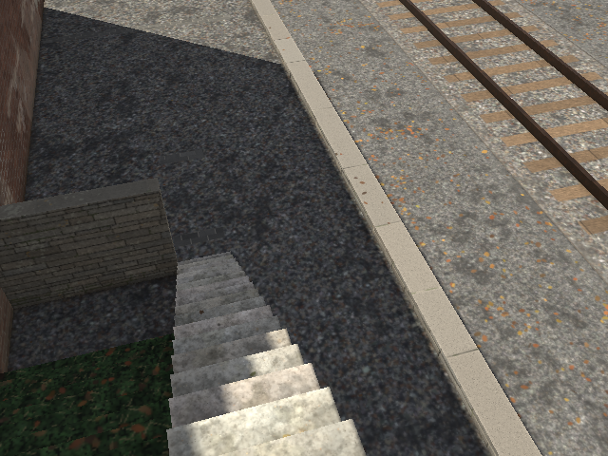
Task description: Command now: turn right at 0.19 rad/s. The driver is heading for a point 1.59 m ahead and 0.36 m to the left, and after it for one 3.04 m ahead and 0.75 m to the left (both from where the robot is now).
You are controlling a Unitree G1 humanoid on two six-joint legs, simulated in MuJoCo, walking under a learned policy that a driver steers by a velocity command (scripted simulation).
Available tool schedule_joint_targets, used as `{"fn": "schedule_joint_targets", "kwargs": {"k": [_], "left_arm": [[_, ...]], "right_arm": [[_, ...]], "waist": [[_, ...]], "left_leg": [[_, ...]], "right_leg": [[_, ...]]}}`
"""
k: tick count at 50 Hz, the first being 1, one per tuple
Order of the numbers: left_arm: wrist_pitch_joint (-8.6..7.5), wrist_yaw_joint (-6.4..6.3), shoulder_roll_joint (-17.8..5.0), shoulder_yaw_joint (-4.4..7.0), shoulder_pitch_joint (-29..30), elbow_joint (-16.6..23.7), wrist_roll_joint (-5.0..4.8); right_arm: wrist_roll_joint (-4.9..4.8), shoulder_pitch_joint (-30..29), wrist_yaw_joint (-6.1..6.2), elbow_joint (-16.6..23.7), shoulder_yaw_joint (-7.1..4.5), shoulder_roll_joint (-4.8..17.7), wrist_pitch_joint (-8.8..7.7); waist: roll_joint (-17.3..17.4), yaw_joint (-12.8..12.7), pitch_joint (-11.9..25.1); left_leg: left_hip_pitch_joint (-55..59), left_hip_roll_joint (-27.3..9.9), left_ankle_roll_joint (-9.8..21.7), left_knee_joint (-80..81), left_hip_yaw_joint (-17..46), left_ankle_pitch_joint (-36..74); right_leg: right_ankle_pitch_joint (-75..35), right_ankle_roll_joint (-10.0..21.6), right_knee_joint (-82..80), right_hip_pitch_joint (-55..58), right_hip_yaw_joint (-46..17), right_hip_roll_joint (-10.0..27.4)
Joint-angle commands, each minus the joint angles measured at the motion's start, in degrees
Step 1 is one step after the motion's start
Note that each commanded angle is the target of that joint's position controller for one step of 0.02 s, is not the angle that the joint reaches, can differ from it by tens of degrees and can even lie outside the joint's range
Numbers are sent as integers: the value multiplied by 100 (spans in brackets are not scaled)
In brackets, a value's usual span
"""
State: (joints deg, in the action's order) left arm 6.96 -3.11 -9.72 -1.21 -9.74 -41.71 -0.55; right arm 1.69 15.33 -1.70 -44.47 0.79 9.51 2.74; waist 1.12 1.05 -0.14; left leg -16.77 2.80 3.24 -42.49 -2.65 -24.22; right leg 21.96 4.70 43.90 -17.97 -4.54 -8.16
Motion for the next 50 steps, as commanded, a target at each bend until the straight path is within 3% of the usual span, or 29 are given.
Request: {"fn": "schedule_joint_targets", "kwargs": {"k": [1,2,4,6,7,10,14,17,18,19,20,22,27,33,37,38,42,45,46,50], "left_arm": [[-193,138,-579,221,473,243,-350],[-222,168,-597,210,572,143,-284],[-146,253,-304,82,235,-313,-4],[-152,303,-350,28,210,-467,0],[-169,294,-275,-18,258,-516,-33],[-159,318,-364,-24,273,-642,-49],[-147,326,-480,-28,448,-641,-68],[-116,266,-516,-29,396,-710,-53],[-75,242,-549,-20,388,-768,-66],[-58,232,-510,-30,322,-808,-23],[-83,243,-520,-15,154,-896,6],[-119,257,-517,-18,67,-994,-1],[-183,272,-560,-5,121,-1128,-17],[-196,240,-576,-5,-193,-1329,39],[-202,266,-550,-36,-195,-1414,-7],[-164,235,-547,-48,-157,-1400,20],[-103,195,-566,-64,-148,-1434,10],[-107,188,-543,-86,-214,-1500,14],[-114,173,-586,-74,-336,-1518,43],[-208,214,-506,-112,-394,-1547,51]], "right_arm": [[189,706,-91,-6,-22,342,-280],[140,422,-74,-7,10,260,-311],[-74,2,-54,72,-33,363,-338],[-135,-42,-77,121,-123,602,-341],[-163,12,-90,120,-99,532,-343],[-137,310,-186,7,-56,467,-292],[-116,266,-153,-24,-55,609,-195],[-138,189,-96,-79,-54,671,-130],[-169,231,-89,-88,-49,653,-132],[-194,93,-72,-34,-106,772,-114],[-280,118,-42,-174,-135,814,-91],[-269,100,-14,-220,-132,746,-53],[-239,-86,44,-228,-185,847,9],[-292,-197,32,-351,-193,781,15],[-246,-120,33,-454,-199,844,11],[-184,-194,11,-416,-176,788,-8],[-207,-114,-38,-556,-123,754,-78],[-196,-49,-40,-632,-97,758,-98],[-213,2,-43,-726,-60,650,-119],[-175,14,-19,-844,-22,683,-114]], "waist": [[1025,-77,-656],[720,-200,-781],[77,-400,-633],[-326,-378,-568],[-306,-348,-392],[-106,-162,263],[-87,-92,479],[-107,-100,416],[-141,-78,379],[-154,-117,276],[-96,-195,162],[-135,-176,98],[-116,-154,-7],[-31,-224,79],[-31,-173,-233],[-108,-142,-91],[-11,-138,-131],[-27,-127,-217],[-14,-161,-158],[-8,-138,-245]], "left_leg": [[757,-1883,868,2750,3673,259],[603,-1836,957,2753,3453,41],[-147,-1345,650,2754,2314,-325],[-283,-908,246,2522,1363,521],[2,-808,135,2337,1162,1182],[803,-726,73,1888,907,2127],[935,-703,20,1678,829,2152],[814,-698,-27,1648,782,2030],[800,-704,-39,1656,769,1927],[669,-678,-38,1688,807,1707],[598,-644,-62,1588,781,1590],[656,-651,-120,1609,794,1483],[694,-786,-88,1728,865,1538],[817,-684,-139,1810,849,1437],[807,-801,-91,2056,891,1427],[831,-765,-117,2145,886,1423],[894,-771,-75,2251,861,1567],[879,-785,-39,2349,872,1597],[908,-730,-104,2339,864,1501],[940,-732,-105,2417,901,1516]], "right_leg": [[789,-88,-540,-1526,-1209,516],[189,-188,-861,-1192,-1152,719],[-824,-172,-1796,556,-1176,904],[-1305,58,-2045,1215,-1085,917],[-1669,90,-2186,1226,-1111,946],[-2758,139,-2203,1266,-1225,1046],[-3558,80,-2173,1306,-1271,1069],[-3947,95,-2192,1409,-1316,1068],[-3947,57,-2229,1434,-1385,1067],[-3948,10,-2334,1534,-1420,1047],[-4027,-12,-2414,1515,-1328,1052],[-3998,7,-2519,1485,-1320,1026],[-3884,107,-2623,1546,-1359,1073],[-3350,80,-2805,1558,-1211,971],[-2994,150,-2949,1450,-1215,994],[-2877,139,-2951,1540,-1223,938],[-2550,169,-2965,1448,-1186,918],[-2360,171,-2983,1381,-1139,884],[-2288,141,-3009,1360,-1054,831],[-2255,165,-3036,1217,-976,813]]}}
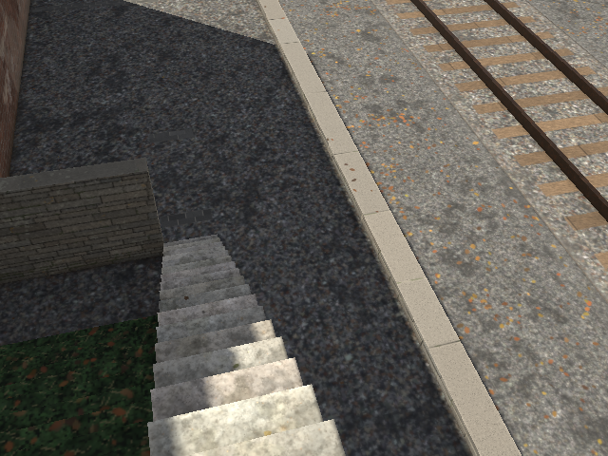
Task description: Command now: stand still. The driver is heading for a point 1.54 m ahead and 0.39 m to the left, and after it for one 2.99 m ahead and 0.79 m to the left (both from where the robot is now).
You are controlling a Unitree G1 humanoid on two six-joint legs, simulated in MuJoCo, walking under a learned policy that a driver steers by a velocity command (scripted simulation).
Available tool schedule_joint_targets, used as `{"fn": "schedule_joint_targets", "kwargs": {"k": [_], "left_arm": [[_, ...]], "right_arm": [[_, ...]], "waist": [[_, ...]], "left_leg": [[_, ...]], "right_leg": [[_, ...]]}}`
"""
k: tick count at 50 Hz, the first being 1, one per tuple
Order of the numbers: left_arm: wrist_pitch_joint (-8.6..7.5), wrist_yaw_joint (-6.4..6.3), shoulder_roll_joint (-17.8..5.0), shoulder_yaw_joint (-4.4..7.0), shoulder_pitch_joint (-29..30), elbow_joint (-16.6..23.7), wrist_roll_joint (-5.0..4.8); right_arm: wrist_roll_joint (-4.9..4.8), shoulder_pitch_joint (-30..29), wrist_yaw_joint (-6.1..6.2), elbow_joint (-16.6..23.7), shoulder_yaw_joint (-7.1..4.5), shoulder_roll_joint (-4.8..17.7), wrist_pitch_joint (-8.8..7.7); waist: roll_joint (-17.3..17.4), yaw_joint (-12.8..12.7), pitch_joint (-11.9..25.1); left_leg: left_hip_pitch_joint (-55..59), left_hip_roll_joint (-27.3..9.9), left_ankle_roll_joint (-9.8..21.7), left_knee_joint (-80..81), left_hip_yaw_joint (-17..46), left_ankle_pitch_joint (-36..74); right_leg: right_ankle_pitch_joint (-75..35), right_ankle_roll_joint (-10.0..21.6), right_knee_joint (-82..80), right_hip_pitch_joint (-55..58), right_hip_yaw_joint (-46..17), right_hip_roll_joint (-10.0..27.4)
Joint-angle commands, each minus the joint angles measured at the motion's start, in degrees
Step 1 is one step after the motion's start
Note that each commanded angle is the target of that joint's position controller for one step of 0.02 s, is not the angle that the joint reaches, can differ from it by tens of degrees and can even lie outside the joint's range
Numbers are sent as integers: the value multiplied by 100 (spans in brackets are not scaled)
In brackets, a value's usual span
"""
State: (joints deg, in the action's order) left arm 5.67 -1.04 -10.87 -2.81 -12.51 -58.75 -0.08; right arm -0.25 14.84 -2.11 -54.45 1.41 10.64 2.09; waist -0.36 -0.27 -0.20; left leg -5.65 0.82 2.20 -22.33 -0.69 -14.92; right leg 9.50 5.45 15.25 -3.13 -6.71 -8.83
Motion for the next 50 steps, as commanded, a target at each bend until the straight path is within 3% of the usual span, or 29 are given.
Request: {"fn": "schedule_joint_targets", "kwargs": {"k": [1,11,15,37,42,43,46,50], "left_arm": [[-93,13,-382,42,-120,159,-1],[-153,11,-375,12,-288,68,-31],[-285,-10,-374,6,-436,-89,-73],[-197,-30,-288,3,-729,-314,-71],[-152,-51,-255,13,-802,-326,-63],[-151,-52,-210,-1,-884,-344,-50],[-186,-60,-230,12,-869,-281,-50],[-355,-56,-140,41,-727,-106,-139]], "right_arm": [[21,96,28,116,-76,566,-48],[24,318,0,-114,-8,511,-70],[7,489,18,-234,27,518,-123],[-17,819,61,-452,94,423,-133],[-27,858,66,-438,55,438,-126],[-18,928,71,-476,68,387,-124],[-22,872,129,-449,33,479,-127],[-75,946,221,-275,-81,623,-184]], "waist": [[140,7,-236],[96,81,-220],[126,119,-104],[135,131,-302],[109,133,-319],[134,118,-223],[218,101,-414],[355,149,-696]], "left_leg": [[-152,-535,7,408,714,609],[-50,-534,20,474,757,816],[26,-612,-22,394,795,1491],[-146,-543,-45,468,751,1097],[-193,-501,-28,450,741,927],[-170,-482,-41,509,732,635],[-237,-419,-21,627,728,-291],[-170,-482,306,598,945,-1742]], "right_leg": [[-1042,83,-168,-280,-758,882],[-1122,14,-160,-259,-725,864],[-1743,-6,-170,-130,-725,925],[-1578,-65,-311,-121,-710,857],[-1540,-92,-341,-96,-712,817],[-1251,-87,-407,-28,-707,798],[-258,-50,-464,-278,-595,655],[941,121,77,-1111,-373,379]]}}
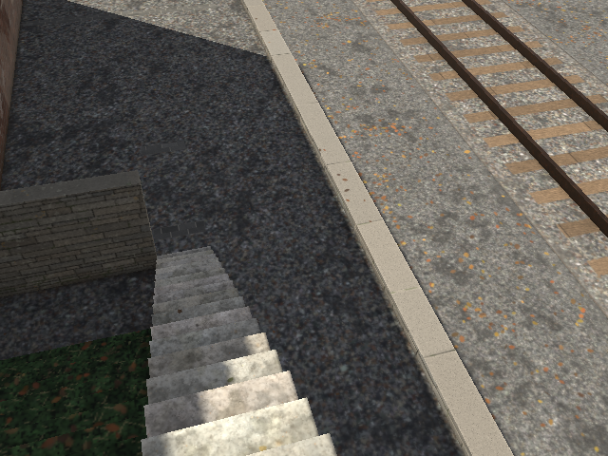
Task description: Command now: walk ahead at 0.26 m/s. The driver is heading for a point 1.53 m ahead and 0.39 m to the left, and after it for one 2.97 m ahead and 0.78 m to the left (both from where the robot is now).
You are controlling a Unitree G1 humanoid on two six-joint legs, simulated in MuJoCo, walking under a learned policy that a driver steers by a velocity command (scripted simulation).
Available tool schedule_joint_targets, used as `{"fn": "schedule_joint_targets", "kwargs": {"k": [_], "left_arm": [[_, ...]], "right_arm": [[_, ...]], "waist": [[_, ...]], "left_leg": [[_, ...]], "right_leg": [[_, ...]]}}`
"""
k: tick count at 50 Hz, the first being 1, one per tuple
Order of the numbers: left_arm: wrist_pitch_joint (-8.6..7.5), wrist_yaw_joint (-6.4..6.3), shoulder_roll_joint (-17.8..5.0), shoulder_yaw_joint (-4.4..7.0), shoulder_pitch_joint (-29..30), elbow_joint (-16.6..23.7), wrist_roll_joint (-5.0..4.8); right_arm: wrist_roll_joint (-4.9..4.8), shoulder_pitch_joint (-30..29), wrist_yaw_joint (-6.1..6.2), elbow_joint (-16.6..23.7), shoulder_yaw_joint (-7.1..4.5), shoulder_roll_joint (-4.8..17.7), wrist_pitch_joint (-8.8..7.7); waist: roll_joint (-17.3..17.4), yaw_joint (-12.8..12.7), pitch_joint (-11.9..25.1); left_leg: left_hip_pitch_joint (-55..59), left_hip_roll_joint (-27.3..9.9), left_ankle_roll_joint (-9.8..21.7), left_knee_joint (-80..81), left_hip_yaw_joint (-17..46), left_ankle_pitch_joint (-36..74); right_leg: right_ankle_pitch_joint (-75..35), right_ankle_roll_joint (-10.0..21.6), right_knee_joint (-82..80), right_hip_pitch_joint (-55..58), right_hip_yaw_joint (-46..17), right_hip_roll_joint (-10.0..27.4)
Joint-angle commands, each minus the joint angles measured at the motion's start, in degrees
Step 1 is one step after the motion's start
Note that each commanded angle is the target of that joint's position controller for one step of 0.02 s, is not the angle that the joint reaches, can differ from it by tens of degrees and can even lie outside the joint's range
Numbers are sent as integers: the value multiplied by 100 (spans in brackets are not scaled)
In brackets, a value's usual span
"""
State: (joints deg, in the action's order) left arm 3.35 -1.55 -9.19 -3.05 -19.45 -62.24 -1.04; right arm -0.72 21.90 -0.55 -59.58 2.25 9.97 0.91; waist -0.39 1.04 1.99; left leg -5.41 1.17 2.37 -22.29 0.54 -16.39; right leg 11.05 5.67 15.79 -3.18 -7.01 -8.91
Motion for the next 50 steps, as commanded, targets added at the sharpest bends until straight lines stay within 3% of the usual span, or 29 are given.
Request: {"fn": "schedule_joint_targets", "kwargs": {"k": [1,3,6,10,12,14,17,20,22,23,24,26,28,29,31,32,33,34,35,36,37,38,39,40,41,43,45,46,50], "left_arm": [[-182,14,-264,65,46,308,-53],[-376,91,-237,67,244,387,-147],[-591,250,-354,142,147,403,-183],[-521,251,-369,245,-341,449,-116],[-430,203,-691,372,-561,513,-112],[-441,104,-743,409,-666,537,-76],[-508,24,-587,356,-685,541,69],[-585,47,-302,197,-626,538,18],[-698,73,-177,61,-1058,317,-25],[-750,39,-139,30,-1129,332,-37],[-793,-9,-240,49,-1315,243,-114],[-792,-209,-243,29,-1086,326,-117],[-778,-173,-310,58,-1146,262,-38],[-792,-125,-332,79,-981,278,28],[-768,-113,-419,151,-392,418,-12],[-706,-84,-502,230,-394,509,-90],[-712,25,-652,277,97,599,-62],[-741,153,-574,334,303,635,-129],[-793,140,-87,236,192,1023,-220],[-856,201,88,210,-844,1160,-350],[-862,271,-59,167,-1142,1042,-320],[-836,226,-205,165,-850,1107,-184],[-735,175,-25,114,-864,1182,10],[-617,35,-1,14,86,1477,-143],[-431,-32,-413,126,343,1504,-251],[-257,-74,-368,75,72,1563,-204],[-232,-15,66,26,-173,1474,74],[-243,18,57,71,-276,1391,91],[-356,136,-160,208,596,1569,-156]], "right_arm": [[-39,312,73,294,-188,706,-97],[-18,455,120,424,-225,757,-120],[5,727,148,572,-274,742,-109],[-123,203,180,884,-199,508,-116],[-144,16,147,1087,-154,532,-217],[-226,-364,131,1423,-202,772,-386],[-212,-66,90,1322,-301,854,-467],[-40,346,0,1255,-321,568,-299],[-127,224,-52,1304,-443,717,-240],[-65,-34,-64,1413,-438,715,-246],[7,-194,-111,1502,-382,535,-291],[374,-552,-250,1693,-343,550,-309],[340,-857,-249,1963,-307,274,-254],[198,-482,-203,1899,-357,315,-212],[175,917,-159,1400,-485,578,-129],[213,1310,-141,1424,-459,595,-129],[251,2308,-175,1082,-499,671,-220],[263,3680,-145,595,-447,515,-279],[388,3100,-139,542,-61,-191,-334],[623,2567,-201,870,-25,158,-409],[538,2361,-223,841,-120,244,-390],[391,2175,-310,643,-113,292,-411],[314,1618,-320,593,-240,880,-426],[396,1189,-253,589,-303,1314,-520],[557,975,-281,635,-51,583,-556],[383,411,-159,752,265,49,-626],[289,669,-42,462,240,112,-566],[243,1010,-21,264,163,311,-552],[132,1331,-4,159,71,472,-457]], "waist": [[419,51,-977],[384,85,-1213],[-1,124,-792],[-178,-254,-395],[-457,-417,-569],[-57,-389,-839],[357,-180,-681],[319,37,-371],[-170,72,-595],[-233,12,-666],[-372,-51,-714],[-183,-60,-729],[-506,-414,-555],[-562,-236,-431],[-716,350,-220],[-194,525,-313],[405,1193,-76],[1347,1851,145],[2062,988,-257],[2668,46,247],[1195,-164,370],[-219,-294,251],[-547,-731,51],[-391,-535,-691],[-1094,-572,-1164],[-638,-745,-1696],[329,-679,-1184],[732,-553,-839],[752,-26,-1117]], "left_leg": [[-118,-624,425,609,995,-1764],[85,-856,745,320,1230,-1118],[438,-783,944,-279,1296,-368],[-677,84,372,-1531,546,-397],[-2118,244,84,-2398,462,-1105],[-3367,94,-122,-3469,634,-1367],[-3940,-252,-279,-4979,853,-735],[-3708,19,-300,-5980,486,144],[-4106,38,-143,-5821,531,1000],[-4355,14,-84,-5448,489,1288],[-4552,-31,-49,-5131,337,1477],[-2686,41,-18,-2480,-152,3641],[-1253,284,-220,-1434,-306,3846],[-804,337,-311,-1617,-227,3890],[-410,107,-198,-1855,330,4159],[-444,107,-148,-557,-90,3591],[639,32,20,6,-486,4451],[2136,-673,526,419,-131,5028],[2025,-1352,435,-451,671,6893],[2285,-2356,1449,-1703,2238,9347],[1796,-2691,1798,-1485,2339,8681],[909,-2537,1832,-942,2263,5817],[-213,-2669,2056,-519,2586,4442],[-1037,-3135,2165,227,3763,2231],[-1842,-2589,1634,401,3401,398],[-3264,-1630,949,260,2218,-2],[-3269,-1041,652,-95,1374,1130],[-2796,-1081,640,-294,1490,1504],[-1255,-1295,654,-699,1739,1437]], "right_leg": [[851,97,216,-1375,-346,374],[340,67,493,-1834,-459,553],[-775,-56,921,-1815,-578,580],[-2768,123,882,-262,-1016,749],[-3062,651,650,760,-1945,1425],[-3719,1034,765,1080,-2345,2048],[-3974,1178,1125,594,-2109,2303],[-3760,1055,1542,-465,-1511,1748],[-2243,733,1908,-713,-1268,1332],[-2051,576,2098,-708,-1285,1246],[-1850,460,2344,-596,-1335,1142],[-640,235,2704,-2050,-516,468],[-376,261,2703,-2536,-597,368],[-328,378,3062,-2711,-853,451],[-966,258,4413,-2550,-1163,546],[-1851,104,5158,-2000,-840,367],[-2250,-109,7061,-2299,-612,145],[477,-512,10350,-3851,-150,-749],[3801,-194,11462,-5327,-420,-926],[4145,-207,11534,-5780,-1069,-667],[3736,-89,11378,-6022,-1034,-323],[2972,5,10937,-6006,-674,131],[2782,-89,10975,-5639,-244,309],[2375,-330,10512,-6358,-653,644],[1278,-322,9597,-6231,-912,673],[-289,-513,7616,-5292,-600,712],[-1563,-537,6230,-3991,68,952],[-1825,-469,6417,-3884,174,1005],[-1299,-297,5437,-4823,262,1082]]}}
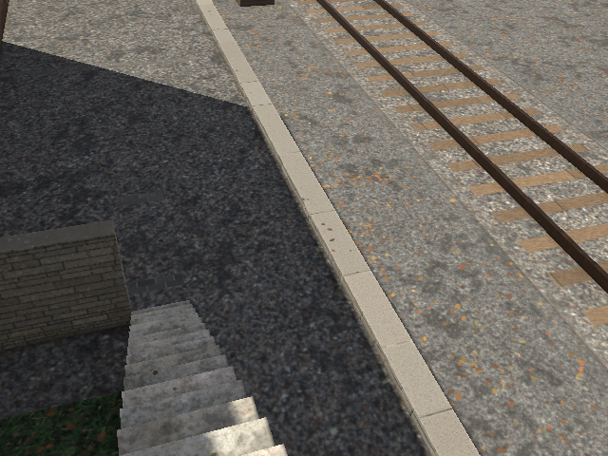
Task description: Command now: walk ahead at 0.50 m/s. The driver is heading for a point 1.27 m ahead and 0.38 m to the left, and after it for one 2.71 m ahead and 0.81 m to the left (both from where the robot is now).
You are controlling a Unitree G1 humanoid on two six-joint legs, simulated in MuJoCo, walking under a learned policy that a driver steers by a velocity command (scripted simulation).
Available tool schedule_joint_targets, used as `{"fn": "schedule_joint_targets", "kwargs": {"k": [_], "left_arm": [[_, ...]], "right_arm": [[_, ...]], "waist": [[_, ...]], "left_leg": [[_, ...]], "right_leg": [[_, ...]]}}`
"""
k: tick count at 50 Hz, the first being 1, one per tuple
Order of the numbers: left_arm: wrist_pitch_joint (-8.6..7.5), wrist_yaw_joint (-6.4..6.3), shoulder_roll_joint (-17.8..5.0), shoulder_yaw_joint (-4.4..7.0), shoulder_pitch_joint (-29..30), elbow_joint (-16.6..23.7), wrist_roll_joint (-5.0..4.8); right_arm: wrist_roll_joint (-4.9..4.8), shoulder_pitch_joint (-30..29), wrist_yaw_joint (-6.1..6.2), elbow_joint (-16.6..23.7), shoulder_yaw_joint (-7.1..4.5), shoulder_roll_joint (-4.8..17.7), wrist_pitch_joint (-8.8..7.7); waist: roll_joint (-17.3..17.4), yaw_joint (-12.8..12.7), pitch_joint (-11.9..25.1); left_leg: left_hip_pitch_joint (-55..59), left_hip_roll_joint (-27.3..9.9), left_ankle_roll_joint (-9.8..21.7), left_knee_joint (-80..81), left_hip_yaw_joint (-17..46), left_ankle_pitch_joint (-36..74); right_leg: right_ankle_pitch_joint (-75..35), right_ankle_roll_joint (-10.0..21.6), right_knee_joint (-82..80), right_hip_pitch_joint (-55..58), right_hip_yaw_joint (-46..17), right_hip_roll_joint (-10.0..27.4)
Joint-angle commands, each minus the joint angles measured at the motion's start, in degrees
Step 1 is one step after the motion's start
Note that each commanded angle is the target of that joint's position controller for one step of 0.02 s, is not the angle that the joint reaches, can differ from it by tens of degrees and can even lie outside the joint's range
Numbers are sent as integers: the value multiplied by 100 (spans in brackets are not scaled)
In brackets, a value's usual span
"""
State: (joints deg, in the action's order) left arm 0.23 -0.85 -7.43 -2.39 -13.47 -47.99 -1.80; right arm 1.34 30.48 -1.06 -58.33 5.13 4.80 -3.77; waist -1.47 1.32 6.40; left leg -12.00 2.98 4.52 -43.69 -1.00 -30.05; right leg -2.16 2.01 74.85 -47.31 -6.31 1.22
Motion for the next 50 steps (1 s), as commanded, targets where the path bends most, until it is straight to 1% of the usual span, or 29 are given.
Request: {"fn": "schedule_joint_targets", "kwargs": {"k": [1,6,8,9,10,11,13,14,15,19,21,23,26,28,29,30,31,32,33,34,36,37,38,40,43,45,48,49,50], "left_arm": [[-74,84,-316,150,231,270,-58],[-317,124,-397,207,-150,69,135],[-473,210,-537,311,-1997,-461,185],[-545,214,-790,412,-3321,-906,244],[-572,295,-946,369,-3496,-859,411],[-603,383,-581,194,-2937,-650,365],[-531,280,-556,149,-1848,-436,167],[-456,201,-460,43,-1068,-178,209],[-441,105,-446,-48,-435,-8,420],[-648,-118,-569,-62,-1315,-235,53],[-555,-350,-754,14,-1543,-270,-69],[-408,-395,-888,165,-1618,-391,47],[-392,-227,-872,276,-740,-195,5],[-270,-213,-608,278,-680,-223,-101],[-209,-230,-566,329,-957,-279,-67],[-272,-175,-151,303,-1488,-122,-55],[-376,-96,-75,239,-2088,-73,-103],[-468,-64,-426,254,-1850,-126,-167],[-492,-141,-548,275,-929,-53,-156],[-423,-195,-296,116,-1030,220,-255],[-290,-305,-863,254,-167,245,-81],[-106,-278,-582,197,-714,129,78],[-43,-266,-521,182,-719,170,196],[-19,-87,-333,187,-1020,-130,130],[20,-26,-317,174,-537,132,171],[-86,-55,-385,200,-539,254,189],[-321,-25,-588,320,-2495,-263,289],[-423,56,-578,292,-3110,-390,358],[-522,156,-718,240,-3027,-359,524]], "right_arm": [[-71,317,63,62,-247,1037,50],[-244,-196,211,284,-481,1283,186],[-299,-1268,223,648,-611,1579,239],[-328,-1723,262,885,-657,1418,153],[-653,-1351,323,947,-572,735,92],[-672,-1569,359,1128,-637,1239,-24],[-606,-1768,268,1538,-500,859,25],[-519,-1540,215,1503,-539,954,178],[-378,-1304,76,1389,-500,891,366],[-361,-1316,-44,1448,-652,1276,598],[-104,-1981,-192,1809,-553,1059,540],[-242,-1936,-229,1756,-630,999,546],[-264,-487,-115,1024,-830,1228,717],[-113,89,-101,869,-842,1183,570],[-7,679,-151,576,-771,1005,453],[63,531,-143,472,-625,1115,237],[-230,681,-158,329,-845,1797,179],[-231,946,-209,233,-824,1608,146],[65,586,-207,226,-620,858,165],[85,-327,-151,498,-920,2258,-46],[62,-527,-105,454,-455,816,-84],[129,-662,16,400,-431,1071,22],[6,-754,94,374,-478,1265,142],[102,-429,184,237,-476,1420,198],[-205,-892,213,412,-484,1445,282],[-209,-1027,177,550,-475,1275,327],[-291,-2230,208,950,-679,1716,306],[-448,-2297,260,1181,-678,1405,254],[-608,-1882,327,1292,-628,862,156]], "waist": [[977,-24,-1699],[1078,27,-1165],[967,-1024,-228],[-219,-1602,-314],[-2440,-1296,-278],[-972,-1003,-926],[33,-117,-757],[286,301,-665],[81,502,-546],[-166,309,-1174],[-386,-66,-744],[-587,-288,-397],[-634,445,-484],[288,823,-966],[1018,845,-1026],[2342,84,-817],[2978,-345,-222],[1646,-170,-160],[-122,-56,-390],[1689,-575,-43],[224,-395,-1186],[391,-787,-1122],[400,-832,-1143],[522,-763,-798],[750,-570,-1346],[870,-448,-1080],[732,-1427,-161],[-732,-1468,-410],[-2159,-857,-754]], "left_leg": [[-398,-1536,460,1363,2059,2767],[-214,-1491,791,422,1604,4502],[-1313,-983,603,-1071,822,5766],[-2536,-174,211,-3111,688,5133],[-3799,1289,-216,-5810,1105,238],[-4884,1094,-143,-5637,2202,-258],[-4551,380,-273,-4770,1672,109],[-3789,14,-325,-4030,1307,408],[-2697,-21,-442,-4231,828,931],[-3065,-62,-534,-2361,948,3132],[-1805,-27,-637,117,307,4593],[-308,108,-757,897,4,5554],[438,-356,-563,943,146,5735],[590,-414,-538,3134,-428,4872],[1615,-994,-105,2743,361,5457],[1993,-1397,-294,451,924,9154],[2345,-2295,427,313,2296,8415],[2021,-2572,870,631,2791,6719],[1043,-2137,439,948,2306,5272],[347,-3098,1191,1727,4557,2972],[-771,-2430,686,1203,3685,2998],[-1794,-2015,710,1441,2942,2305],[-2154,-1809,906,1480,2747,2230],[-2624,-1490,792,1237,2273,2055],[-2329,-1330,634,836,1944,1938],[-1771,-1210,694,192,1682,3081],[-2209,-717,497,-1648,690,5941],[-2853,138,84,-3545,771,4668],[-4184,1351,-242,-5290,1721,-88]], "right_leg": [[402,28,-552,-638,225,100],[1188,19,-1297,506,745,23],[782,261,-2541,3525,1452,-413],[-649,751,-3417,4705,704,-319],[-724,2186,-5187,4801,-2999,1575],[-1075,2301,-4878,4588,-3448,1745],[779,1937,-4680,3581,-2933,1778],[1659,1604,-4680,2656,-2349,1668],[1418,1424,-4514,1536,-1901,1436],[3741,1118,-3933,1422,-1057,707],[3780,799,-3416,1561,-341,338],[3846,644,-2823,1249,-66,311],[4263,478,-1188,1037,-136,336],[3439,155,1014,1458,451,-438],[4840,102,3628,3,177,-1015],[4693,227,4568,-1361,-252,-986],[4143,282,4709,-2119,-574,-714],[3720,244,4617,-2371,-670,-545],[2693,468,4498,-2268,-677,-484],[2392,270,2853,-2001,-895,26],[2020,-10,2473,-2049,-1158,39],[1619,-200,1696,-1112,-530,-81],[1223,-307,1019,-499,-136,109],[43,-220,985,798,178,13],[869,-130,702,519,391,-68],[1305,-74,102,668,686,-123],[950,81,-2054,3742,1778,-647],[-755,909,-3653,4186,104,-344],[-2632,2316,-4724,4130,-3434,1362]]}}
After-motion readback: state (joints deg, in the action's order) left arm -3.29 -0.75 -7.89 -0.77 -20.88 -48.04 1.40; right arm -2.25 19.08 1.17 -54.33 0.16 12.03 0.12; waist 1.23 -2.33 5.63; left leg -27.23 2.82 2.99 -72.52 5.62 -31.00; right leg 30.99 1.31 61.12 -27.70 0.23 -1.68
